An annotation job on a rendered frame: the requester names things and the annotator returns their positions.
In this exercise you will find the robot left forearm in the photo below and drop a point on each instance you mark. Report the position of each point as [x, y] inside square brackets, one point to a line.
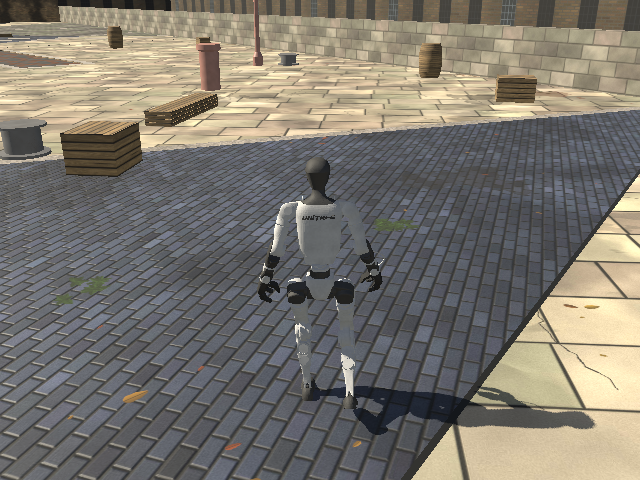
[269, 266]

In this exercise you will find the left robot upper arm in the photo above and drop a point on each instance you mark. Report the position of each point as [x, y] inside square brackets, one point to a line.
[287, 211]

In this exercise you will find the right robot upper arm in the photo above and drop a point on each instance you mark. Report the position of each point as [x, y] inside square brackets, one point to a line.
[350, 210]

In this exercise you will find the humanoid robot head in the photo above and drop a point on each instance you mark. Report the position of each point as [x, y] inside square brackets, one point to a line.
[317, 172]

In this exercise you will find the right robot hand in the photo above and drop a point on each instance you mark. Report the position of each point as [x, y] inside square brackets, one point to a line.
[377, 279]

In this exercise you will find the robot right forearm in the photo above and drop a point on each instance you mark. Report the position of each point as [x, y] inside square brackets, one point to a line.
[370, 261]

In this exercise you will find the left robot hand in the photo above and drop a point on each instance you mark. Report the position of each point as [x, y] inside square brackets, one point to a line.
[262, 287]

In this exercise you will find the left robot thigh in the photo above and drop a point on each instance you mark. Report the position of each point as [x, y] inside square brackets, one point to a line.
[297, 297]

